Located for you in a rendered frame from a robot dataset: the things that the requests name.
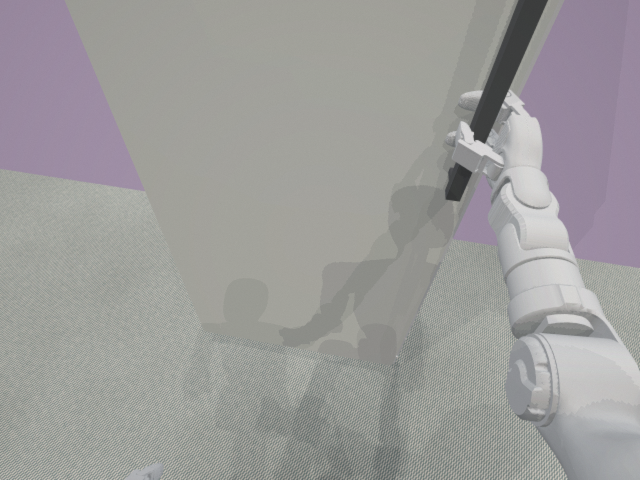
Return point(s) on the handle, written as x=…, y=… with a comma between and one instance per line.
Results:
x=516, y=40

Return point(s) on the robot right hand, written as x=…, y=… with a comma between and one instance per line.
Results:
x=519, y=143

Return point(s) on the robot right forearm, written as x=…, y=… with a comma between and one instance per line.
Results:
x=546, y=290

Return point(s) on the fridge door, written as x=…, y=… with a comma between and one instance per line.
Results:
x=294, y=154

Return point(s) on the robot right upper arm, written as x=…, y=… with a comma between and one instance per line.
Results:
x=583, y=396

